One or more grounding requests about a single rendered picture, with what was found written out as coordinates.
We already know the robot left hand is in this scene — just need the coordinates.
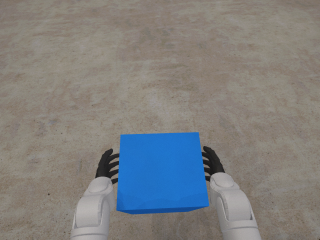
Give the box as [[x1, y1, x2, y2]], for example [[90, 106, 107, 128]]
[[95, 148, 120, 185]]

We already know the robot right hand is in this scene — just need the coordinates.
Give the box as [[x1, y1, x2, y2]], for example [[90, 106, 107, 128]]
[[201, 146, 225, 182]]

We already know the robot left forearm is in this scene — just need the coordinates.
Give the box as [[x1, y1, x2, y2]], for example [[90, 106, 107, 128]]
[[70, 176, 116, 240]]

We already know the robot right forearm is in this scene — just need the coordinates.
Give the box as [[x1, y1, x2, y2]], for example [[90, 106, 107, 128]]
[[209, 172, 262, 240]]

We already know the carton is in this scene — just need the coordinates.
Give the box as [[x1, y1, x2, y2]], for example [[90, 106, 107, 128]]
[[116, 132, 210, 215]]

